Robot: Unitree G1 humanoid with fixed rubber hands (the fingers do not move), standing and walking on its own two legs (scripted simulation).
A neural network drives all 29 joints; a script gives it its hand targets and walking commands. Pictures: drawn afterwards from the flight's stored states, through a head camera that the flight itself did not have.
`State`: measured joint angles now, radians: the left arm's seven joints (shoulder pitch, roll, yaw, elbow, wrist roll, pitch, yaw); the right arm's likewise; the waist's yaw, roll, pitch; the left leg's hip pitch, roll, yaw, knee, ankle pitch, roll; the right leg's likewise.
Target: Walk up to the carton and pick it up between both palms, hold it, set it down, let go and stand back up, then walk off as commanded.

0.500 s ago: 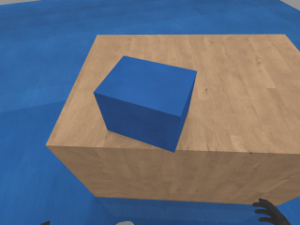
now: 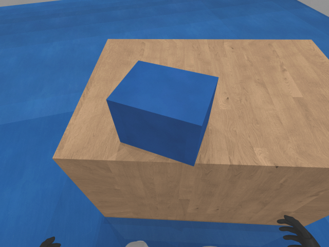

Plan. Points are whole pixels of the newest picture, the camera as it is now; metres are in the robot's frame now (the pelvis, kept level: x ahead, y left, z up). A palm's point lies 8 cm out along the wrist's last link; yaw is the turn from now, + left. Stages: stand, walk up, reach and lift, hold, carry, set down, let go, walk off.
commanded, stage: reach and lift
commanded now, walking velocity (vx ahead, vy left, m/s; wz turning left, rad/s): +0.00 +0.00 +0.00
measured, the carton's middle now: (165, 112) +0.48 +0.01 +0.02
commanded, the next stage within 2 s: none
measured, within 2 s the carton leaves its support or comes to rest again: neither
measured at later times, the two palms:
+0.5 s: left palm (50, 225) +0.18 +0.29 -0.03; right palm (301, 231) +0.15 -0.28 -0.03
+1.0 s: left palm (38, 205) +0.21 +0.31 +0.01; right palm (280, 225) +0.15 -0.21 +0.02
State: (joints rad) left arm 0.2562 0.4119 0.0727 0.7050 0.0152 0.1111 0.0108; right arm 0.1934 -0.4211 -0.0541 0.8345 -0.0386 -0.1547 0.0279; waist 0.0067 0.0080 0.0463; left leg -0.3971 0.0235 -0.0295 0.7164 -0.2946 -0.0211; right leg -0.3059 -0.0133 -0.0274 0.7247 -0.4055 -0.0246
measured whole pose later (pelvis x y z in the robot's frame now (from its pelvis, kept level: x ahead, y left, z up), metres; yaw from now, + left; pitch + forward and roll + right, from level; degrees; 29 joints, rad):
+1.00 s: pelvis -0.01 +0.02 +0.02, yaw -1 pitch -8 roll +0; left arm 0.08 0.46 0.09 0.34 -0.11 0.27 -0.16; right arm 0.31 -0.13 -0.04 0.21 0.05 0.06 -0.21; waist 0.01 -0.07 0.07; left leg -0.17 0.01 0.01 0.49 -0.19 0.00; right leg -0.09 -0.03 0.00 0.49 -0.28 -0.01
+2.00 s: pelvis +0.04 +0.03 +0.03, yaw -3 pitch -4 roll -1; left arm 0.21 0.59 0.09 0.14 -0.38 0.03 -0.23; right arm 0.48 -0.01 0.12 -0.18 0.09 0.12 -0.40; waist 0.04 -0.07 0.08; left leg -0.16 0.01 0.04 0.47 -0.24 0.01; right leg -0.07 -0.03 0.03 0.41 -0.28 0.01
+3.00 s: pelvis +0.04 +0.03 +0.03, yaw -3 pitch -4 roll +0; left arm -0.48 0.59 0.09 0.49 -0.39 0.30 -0.26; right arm -0.22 -0.04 0.05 -0.01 0.15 0.44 -0.43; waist -0.05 -0.06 0.08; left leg -0.16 0.01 0.04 0.46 -0.24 0.01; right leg -0.07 -0.03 0.03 0.41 -0.28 0.02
